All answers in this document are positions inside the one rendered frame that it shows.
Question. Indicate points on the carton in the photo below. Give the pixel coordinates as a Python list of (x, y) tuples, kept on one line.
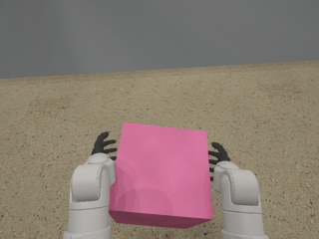
[(162, 177)]

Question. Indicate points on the right robot forearm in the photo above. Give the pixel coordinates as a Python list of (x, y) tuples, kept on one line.
[(240, 202)]

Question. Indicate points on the robot left hand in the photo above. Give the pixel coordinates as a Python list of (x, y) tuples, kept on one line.
[(100, 144)]

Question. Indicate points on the robot right hand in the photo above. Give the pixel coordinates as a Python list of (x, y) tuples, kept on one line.
[(221, 156)]

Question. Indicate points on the left robot forearm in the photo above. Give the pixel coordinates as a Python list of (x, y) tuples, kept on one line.
[(89, 199)]

